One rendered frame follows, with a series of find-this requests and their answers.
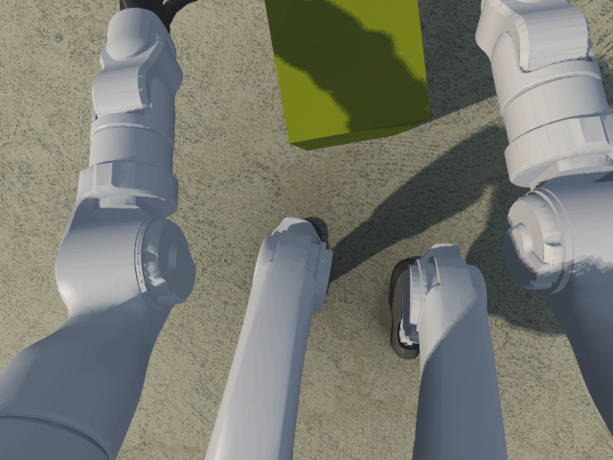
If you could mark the left robot thigh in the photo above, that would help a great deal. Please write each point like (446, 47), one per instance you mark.
(257, 416)

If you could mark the robot left upper arm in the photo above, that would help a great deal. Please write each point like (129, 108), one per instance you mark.
(72, 395)

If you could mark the carton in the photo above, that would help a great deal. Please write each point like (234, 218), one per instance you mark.
(348, 70)

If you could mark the right robot forearm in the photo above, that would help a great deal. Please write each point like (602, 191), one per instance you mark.
(550, 94)

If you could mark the right robot foot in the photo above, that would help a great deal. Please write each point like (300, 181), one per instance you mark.
(406, 350)

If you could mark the left robot forearm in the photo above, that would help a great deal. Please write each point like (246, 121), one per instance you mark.
(132, 128)

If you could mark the robot left hand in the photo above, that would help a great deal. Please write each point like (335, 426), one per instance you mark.
(165, 12)

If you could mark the robot right upper arm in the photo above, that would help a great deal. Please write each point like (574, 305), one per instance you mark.
(559, 241)

